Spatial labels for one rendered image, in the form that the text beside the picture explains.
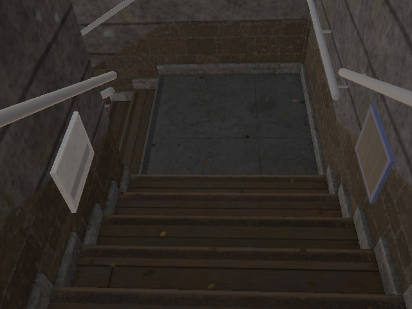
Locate stairs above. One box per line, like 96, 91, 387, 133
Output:
108, 89, 156, 175
47, 174, 407, 309

